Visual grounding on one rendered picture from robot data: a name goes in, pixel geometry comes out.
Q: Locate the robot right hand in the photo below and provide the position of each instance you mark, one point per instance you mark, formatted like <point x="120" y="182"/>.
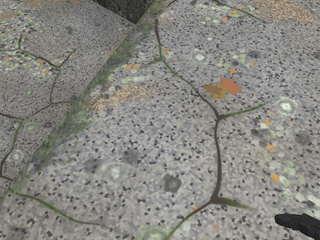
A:
<point x="304" y="223"/>

